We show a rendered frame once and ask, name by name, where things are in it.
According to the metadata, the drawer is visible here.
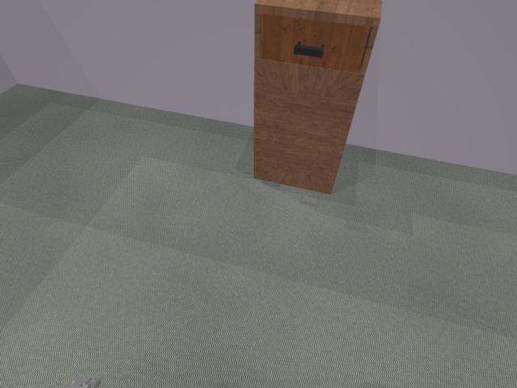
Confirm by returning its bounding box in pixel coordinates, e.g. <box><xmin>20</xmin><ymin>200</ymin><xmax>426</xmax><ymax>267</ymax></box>
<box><xmin>260</xmin><ymin>14</ymin><xmax>371</xmax><ymax>73</ymax></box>

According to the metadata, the handle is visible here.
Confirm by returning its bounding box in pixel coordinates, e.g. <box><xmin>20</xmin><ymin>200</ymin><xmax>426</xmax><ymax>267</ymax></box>
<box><xmin>293</xmin><ymin>41</ymin><xmax>324</xmax><ymax>57</ymax></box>

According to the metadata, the cabinet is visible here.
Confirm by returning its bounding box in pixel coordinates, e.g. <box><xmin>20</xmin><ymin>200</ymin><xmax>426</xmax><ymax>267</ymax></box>
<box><xmin>254</xmin><ymin>0</ymin><xmax>382</xmax><ymax>195</ymax></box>

